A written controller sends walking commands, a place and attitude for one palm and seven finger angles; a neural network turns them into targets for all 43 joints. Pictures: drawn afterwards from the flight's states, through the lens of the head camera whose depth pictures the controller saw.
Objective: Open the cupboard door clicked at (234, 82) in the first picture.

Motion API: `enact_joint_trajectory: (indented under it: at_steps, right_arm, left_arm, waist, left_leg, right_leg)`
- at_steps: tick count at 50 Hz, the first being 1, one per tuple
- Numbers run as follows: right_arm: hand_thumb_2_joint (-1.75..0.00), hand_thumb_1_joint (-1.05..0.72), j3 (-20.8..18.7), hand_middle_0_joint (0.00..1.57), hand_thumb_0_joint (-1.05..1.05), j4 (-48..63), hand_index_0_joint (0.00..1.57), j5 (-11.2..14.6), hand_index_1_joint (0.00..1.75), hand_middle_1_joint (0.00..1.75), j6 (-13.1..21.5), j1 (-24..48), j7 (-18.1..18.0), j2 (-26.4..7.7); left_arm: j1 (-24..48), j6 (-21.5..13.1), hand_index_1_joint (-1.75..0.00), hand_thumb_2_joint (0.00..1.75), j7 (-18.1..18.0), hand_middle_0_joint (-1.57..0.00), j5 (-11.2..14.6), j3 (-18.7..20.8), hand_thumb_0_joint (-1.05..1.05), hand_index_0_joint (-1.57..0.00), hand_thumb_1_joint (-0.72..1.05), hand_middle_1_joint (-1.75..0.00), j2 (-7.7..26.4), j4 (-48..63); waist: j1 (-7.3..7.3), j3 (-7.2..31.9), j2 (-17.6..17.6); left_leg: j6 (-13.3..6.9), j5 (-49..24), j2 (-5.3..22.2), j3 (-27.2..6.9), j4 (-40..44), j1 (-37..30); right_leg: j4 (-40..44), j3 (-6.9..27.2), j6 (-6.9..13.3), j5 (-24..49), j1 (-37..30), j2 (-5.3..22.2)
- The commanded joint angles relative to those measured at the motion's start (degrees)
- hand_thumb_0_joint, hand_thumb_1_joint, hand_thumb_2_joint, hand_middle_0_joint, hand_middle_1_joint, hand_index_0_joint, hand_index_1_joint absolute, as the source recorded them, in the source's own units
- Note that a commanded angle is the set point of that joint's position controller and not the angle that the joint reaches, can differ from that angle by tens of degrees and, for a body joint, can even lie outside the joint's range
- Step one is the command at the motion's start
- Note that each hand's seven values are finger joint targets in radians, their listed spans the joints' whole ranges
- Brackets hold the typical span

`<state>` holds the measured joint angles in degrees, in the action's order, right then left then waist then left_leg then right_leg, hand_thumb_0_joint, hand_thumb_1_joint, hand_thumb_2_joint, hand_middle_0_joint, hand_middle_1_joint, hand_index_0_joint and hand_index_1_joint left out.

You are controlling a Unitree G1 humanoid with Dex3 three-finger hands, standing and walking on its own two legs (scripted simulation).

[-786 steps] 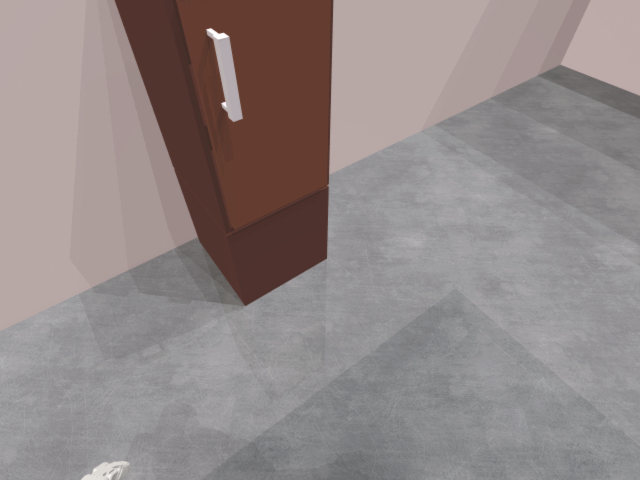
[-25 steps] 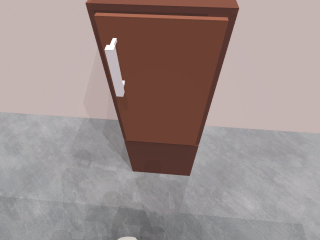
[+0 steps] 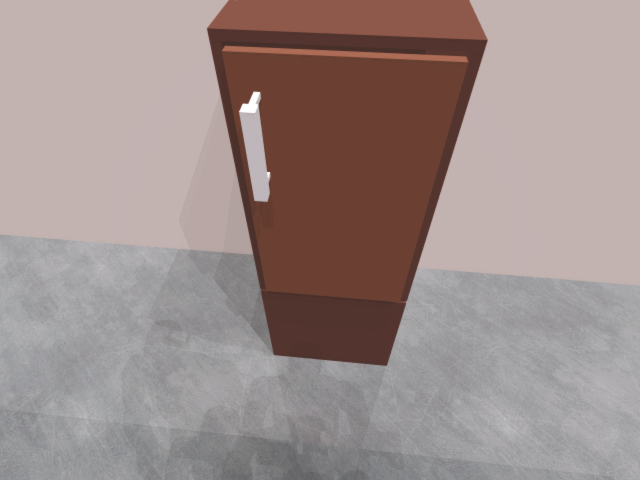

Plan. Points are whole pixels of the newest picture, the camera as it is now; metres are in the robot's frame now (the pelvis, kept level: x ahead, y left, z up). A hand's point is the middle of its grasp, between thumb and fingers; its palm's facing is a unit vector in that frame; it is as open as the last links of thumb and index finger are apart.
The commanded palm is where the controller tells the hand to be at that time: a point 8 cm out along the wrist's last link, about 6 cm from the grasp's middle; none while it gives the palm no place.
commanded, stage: come to a stop and stand still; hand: left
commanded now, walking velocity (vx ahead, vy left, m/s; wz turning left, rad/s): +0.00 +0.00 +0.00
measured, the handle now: (259, 149) +0.57 +0.15 +0.11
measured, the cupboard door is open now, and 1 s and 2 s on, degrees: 0 0 0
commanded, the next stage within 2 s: none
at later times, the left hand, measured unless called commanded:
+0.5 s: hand out of the picture +0.02 +0.26 -0.18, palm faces -0.02 -0.98 -0.20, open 7.4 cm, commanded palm none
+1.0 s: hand out of the picture +0.01 +0.24 -0.18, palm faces +0.00 -0.99 -0.17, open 7.3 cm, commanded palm none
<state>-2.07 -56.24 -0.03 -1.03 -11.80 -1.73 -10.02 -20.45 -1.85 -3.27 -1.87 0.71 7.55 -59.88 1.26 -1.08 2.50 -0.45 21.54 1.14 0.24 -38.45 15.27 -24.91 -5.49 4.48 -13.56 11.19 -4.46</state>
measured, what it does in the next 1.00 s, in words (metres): steps on the spot: left foot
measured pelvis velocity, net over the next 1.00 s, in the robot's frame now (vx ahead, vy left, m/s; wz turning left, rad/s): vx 0.02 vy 0.08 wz -0.02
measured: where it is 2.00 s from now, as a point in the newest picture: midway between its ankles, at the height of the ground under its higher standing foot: outside the picture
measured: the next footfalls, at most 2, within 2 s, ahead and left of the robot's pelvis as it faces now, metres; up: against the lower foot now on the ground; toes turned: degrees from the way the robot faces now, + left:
left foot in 0.06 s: +0.01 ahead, +0.11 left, +0.00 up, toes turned +2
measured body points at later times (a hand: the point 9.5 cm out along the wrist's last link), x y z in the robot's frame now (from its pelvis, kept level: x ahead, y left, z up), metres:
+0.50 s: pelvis -0.01 +0.09 +0.00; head +0.01 +0.09 +0.45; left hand +0.02 +0.31 -0.16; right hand -0.04 -0.12 -0.16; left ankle -0.03 +0.11 -0.74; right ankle +0.00 -0.07 -0.74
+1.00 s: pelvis +0.02 +0.08 +0.00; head +0.04 +0.09 +0.45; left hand +0.02 +0.29 -0.17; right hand +0.01 -0.14 -0.16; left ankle -0.03 +0.11 -0.74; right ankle +0.00 -0.07 -0.74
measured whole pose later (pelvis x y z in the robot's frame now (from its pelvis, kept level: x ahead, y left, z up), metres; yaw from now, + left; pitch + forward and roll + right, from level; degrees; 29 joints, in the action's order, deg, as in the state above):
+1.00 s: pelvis +0.02 +0.08 +0.00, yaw -1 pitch -1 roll +0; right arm 1.0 -64.2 -0.7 2.0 -16.1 -3.3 -7.7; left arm -15.2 0.8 -2.5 -0.8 -0.3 7.6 -64.5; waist 0.2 -3.4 -0.4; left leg -7.5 17.1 -6.4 5.5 -23.5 6.1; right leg -28.5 -0.7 -1.9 -16.5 11.0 3.4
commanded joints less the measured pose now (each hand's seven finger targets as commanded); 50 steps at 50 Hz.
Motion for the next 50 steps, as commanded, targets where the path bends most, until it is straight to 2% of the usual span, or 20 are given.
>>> enact_joint_trajectory:
  at_steps: [1, 2, 3, 4, 5, 6, 8, 13, 17, 22, 25, 28, 35, 37, 38, 40, 42, 44, 46, 50]
  right_arm:
    - [-0.9, -0.9, 0.3, 0.2, 0.0, 3.4, 0.2, -0.6, 0.3, 0.3, 1.0, -6.6, 0.8, -1.6]
    - [-0.9, -0.9, 0.5, 0.2, 0.0, 2.9, 0.2, -0.7, 0.3, 0.3, 1.5, -8.0, 0.8, -2.6]
    - [-0.9, -0.9, 0.6, 0.2, 0.0, 2.8, 0.2, -1.0, 0.3, 0.3, 1.9, -8.1, 0.7, -3.9]
    - [-0.9, -0.9, 0.8, 0.2, 0.0, 2.6, 0.2, -1.2, 0.3, 0.3, 2.4, -7.6, 0.7, -4.3]
    - [-0.9, -0.9, 1.1, 0.2, 0.0, 2.5, 0.2, -1.2, 0.3, 0.3, 2.7, -6.9, 0.6, -4.8]
    - [-0.9, -0.9, 1.2, 0.2, 0.0, 2.5, 0.2, -1.2, 0.3, 0.3, 2.8, -6.0, 0.4, -5.4]
    - [-0.9, -0.9, 1.4, 0.2, 0.0, 2.4, 0.2, -1.1, 0.3, 0.3, 2.8, -5.9, 0.2, -6.3]
    - [-0.9, -0.9, 1.6, 0.2, 0.0, 0.5, 0.2, -1.2, 0.3, 0.3, 2.9, -7.0, -0.1, -6.8]
    - [-0.9, -0.9, 1.9, 0.2, 0.0, -1.3, 0.2, -1.1, 0.3, 0.3, 3.3, -8.6, -0.5, -6.2]
    - [-0.9, -0.9, 2.0, 0.2, 0.0, -3.7, 0.2, -0.9, 0.3, 0.3, 3.5, -10.4, -1.2, -5.4]
    - [-0.9, -0.9, 2.1, 0.2, 0.0, -4.5, 0.2, -0.8, 0.3, 0.3, 3.6, -11.2, -1.4, -4.8]
    - [-0.9, -0.9, 2.0, 0.2, 0.0, -5.5, 0.2, -0.8, 0.3, 0.3, 3.5, -11.5, -1.6, -4.8]
    - [-0.9, -0.9, 2.0, 0.2, 0.0, -6.5, 0.2, -0.8, 0.3, 0.3, 3.3, -10.8, -1.8, -4.2]
    - [-0.9, -0.9, 2.0, 0.2, 0.0, -6.6, 0.2, -0.8, 0.3, 0.3, 3.4, -10.7, -1.8, -4.3]
    - [-0.9, -0.9, 2.0, 0.2, 0.0, -6.7, 0.2, -0.8, 0.3, 0.3, 3.4, -10.7, -1.8, -4.4]
    - [-0.9, -0.9, 2.0, 0.2, 0.0, -6.7, 0.2, -0.7, 0.3, 0.3, 3.5, -10.5, -1.9, -4.3]
    - [-0.9, -0.9, 2.0, 0.2, 0.0, -6.8, 0.2, -0.7, 0.3, 0.3, 3.5, -10.4, -2.0, -4.3]
    - [-0.9, -0.9, 2.0, 0.2, 0.0, -6.8, 0.2, -0.7, 0.3, 0.3, 3.5, -10.0, -1.9, -4.0]
    - [-0.9, -0.9, 2.0, 0.2, 0.0, -6.9, 0.2, -0.7, 0.3, 0.3, 3.6, -9.8, -1.9, -4.2]
    - [-0.9, -0.9, 2.1, 0.2, 0.0, -7.0, 0.2, -0.6, 0.3, 0.3, 3.4, -9.5, -1.8, -4.0]
  left_arm:
    - [1.9, -0.9, -0.3, 0.9, -0.2, -0.2, 0.3, 1.5, 0.0, -0.2, 0.9, -0.3, 9.8, 5.3]
    - [2.6, -0.7, -0.3, 0.9, 0.0, -0.2, 0.7, 1.3, 0.0, -0.2, 0.9, -0.3, 8.8, 5.2]
    - [2.6, -0.5, -0.3, 0.9, 0.3, -0.2, 1.0, 1.1, 0.0, -0.2, 0.9, -0.3, 8.0, 5.3]
    - [3.0, 0.0, -0.3, 0.9, 0.4, -0.2, 1.0, 1.0, 0.0, -0.2, 0.9, -0.3, 8.0, 5.1]
    - [3.0, 0.6, -0.3, 0.9, 0.6, -0.2, 1.0, 0.9, 0.0, -0.2, 0.9, -0.3, 7.9, 4.6]
    - [2.5, 1.0, -0.3, 0.9, 0.7, -0.2, 0.9, 0.7, 0.0, -0.2, 0.9, -0.3, 7.4, 4.2]
    - [2.9, 1.5, -0.3, 0.9, 1.1, -0.2, 0.8, 0.3, 0.0, -0.2, 0.9, -0.3, 7.1, 3.7]
    - [3.8, 1.9, -0.3, 0.9, 1.5, -0.2, 0.7, 0.1, 0.0, -0.2, 0.9, -0.3, 7.5, 3.0]
    - [4.5, 1.8, -0.3, 0.9, 1.5, -0.2, 0.9, 0.0, 0.0, -0.2, 0.9, -0.3, 7.2, 2.1]
    - [4.3, 1.9, -0.3, 0.9, 1.1, -0.2, 1.3, -0.1, 0.0, -0.2, 0.9, -0.3, 6.4, 0.6]
    - [4.4, 1.8, -0.3, 0.9, 0.9, -0.2, 1.3, -0.1, 0.0, -0.2, 0.9, -0.3, 5.9, -0.3]
    - [3.7, 2.0, -0.3, 0.9, 0.7, -0.2, 1.5, -0.2, 0.0, -0.2, 0.9, -0.3, 5.4, -1.1]
    - [2.8, 2.2, -0.3, 0.9, 0.6, -0.2, 1.4, -0.3, 0.0, -0.2, 0.9, -0.3, 4.7, -2.5]
    - [2.6, 2.2, -0.3, 0.9, 0.7, -0.2, 1.3, -0.3, 0.0, -0.2, 0.9, -0.3, 4.5, -2.6]
    - [2.6, 2.2, -0.3, 0.9, 0.7, -0.2, 1.3, -0.3, 0.0, -0.2, 0.9, -0.3, 4.5, -2.7]
    - [2.2, 2.2, -0.3, 0.9, 0.6, -0.2, 1.3, -0.3, 0.0, -0.2, 0.9, -0.3, 4.4, -2.7]
    - [1.9, 2.1, -0.3, 0.9, 0.6, -0.2, 1.3, -0.4, 0.0, -0.2, 0.9, -0.3, 4.2, -3.0]
    - [1.8, 2.0, -0.3, 0.9, 0.6, -0.2, 1.2, -0.3, 0.0, -0.2, 0.9, -0.3, 4.3, -3.1]
    - [1.4, 2.0, -0.3, 0.9, 0.6, -0.2, 1.3, -0.3, 0.0, -0.2, 0.9, -0.3, 4.2, -3.1]
    - [1.5, 2.1, -0.3, 0.9, 0.7, -0.2, 1.2, -0.3, 0.0, -0.2, 0.9, -0.3, 4.3, -3.0]
  waist:
    - [-2.97, 0.2, -4.0]
    - [-3.08, -1.0, -3.5]
    - [-2.24, -1.9, -1.6]
    - [-1.47, -2.1, 1.9]
    - [-0.87, -1.8, 3.7]
    - [-0.15, -2.5, 2.2]
    - [-0.01, -5.3, -1.0]
    - [-0.09, -5.0, -0.7]
    - [-0.43, -3.1, -1.7]
    - [-0.8, -1.2, 0.1]
    - [-1.08, -1.2, -1.8]
    - [-1.22, -0.8, 0.2]
    - [-1.17, -3.1, -0.6]
    - [-1.26, -3.0, -0.5]
    - [-1.33, -2.5, -0.5]
    - [-1.17, -2.1, -0.4]
    - [-1.17, -2.0, -1.6]
    - [-1.05, -2.0, -2.3]
    - [-1.04, -1.3, -1.6]
    - [-0.96, -2.7, -1.6]
  left_leg:
    - [-0.4, -3.3, 0.8, 0.4, 10.2, -3.5]
    - [-1.0, -5.9, 1.9, -1.4, 13.7, -4.8]
    - [-2.0, -9.1, 3.9, -3.6, 15.1, -3.4]
    - [-2.8, -12.0, 5.5, -5.9, 17.1, -0.8]
    - [-3.6, -13.0, 6.4, -8.4, 19.5, 1.1]
    - [-4.1, -11.7, 6.9, -9.2, 20.9, 2.1]
    - [-4.4, -3.3, 6.8, -10.7, 24.0, 4.9]
    - [-4.3, 1.2, 6.7, -12.5, 27.1, 3.5]
    - [-3.6, -7.5, 6.8, -12.1, 25.8, -0.8]
    - [-1.8, -22.8, 7.1, -10.5, 23.4, -6.8]
    - [-1.4, -30.2, 6.8, -9.2, 21.3, -7.4]
    - [-0.4, -33.8, 6.8, -8.4, 20.8, -9.6]
    - [-0.2, -31.6, 6.4, -7.9, 20.8, -8.3]
    - [-0.7, -30.8, 6.4, -7.8, 20.9, -8.4]
    - [-0.2, -32.0, 6.5, -8.0, 20.9, -9.2]
    - [-0.9, -35.2, 6.5, -7.6, 20.1, -10.1]
    - [-0.8, -35.3, 6.5, -7.3, 19.7, -10.3]
    - [-1.7, -35.6, 6.0, -6.7, 19.1, -9.6]
    - [-1.8, -34.9, 5.6, -6.3, 18.9, -9.8]
    - [-2.2, -32.3, 5.6, -5.9, 19.0, -8.5]
  right_leg:
    - [5.2, 12.7, 3.3, 8.2, 3.3, 16.2]
    - [4.2, 11.7, 1.6, 2.1, 5.3, 13.8]
    - [3.7, 10.5, 0.1, -0.7, 5.1, 11.4]
    - [1.5, 8.0, -0.7, -0.4, 3.0, 10.0]
    - [-0.8, 6.1, -1.5, -0.9, 0.5, 8.6]
    - [-1.4, 5.3, -2.1, -1.8, 0.1, 8.0]
    - [-1.4, 5.4, -2.1, -3.3, 0.2, 7.9]
    - [-2.7, 5.4, -2.0, -3.4, 1.9, 8.0]
    - [-2.6, 5.7, -2.0, -2.0, 2.5, 8.3]
    - [-3.2, 5.9, -2.3, -1.6, 3.6, 8.4]
    - [-2.8, 6.2, -2.2, 0.5, 2.1, 8.7]
    - [-3.5, 6.0, -2.4, 0.1, 2.8, 8.7]
    - [-2.8, 6.7, -2.6, 1.0, 2.3, 9.0]
    - [-3.0, 6.6, -2.6, 1.0, 2.5, 9.0]
    - [-3.3, 6.5, -2.7, 1.1, 2.6, 8.9]
    - [-3.3, 6.5, -2.8, 1.5, 2.5, 9.0]
    - [-3.0, 6.9, -2.7, 2.4, 2.3, 9.1]
    - [-2.6, 6.9, -2.6, 4.4, 1.1, 9.4]
    - [-2.8, 7.2, -2.7, 5.3, 0.5, 9.5]
    - [-2.5, 7.1, -2.8, 4.7, 0.6, 9.5]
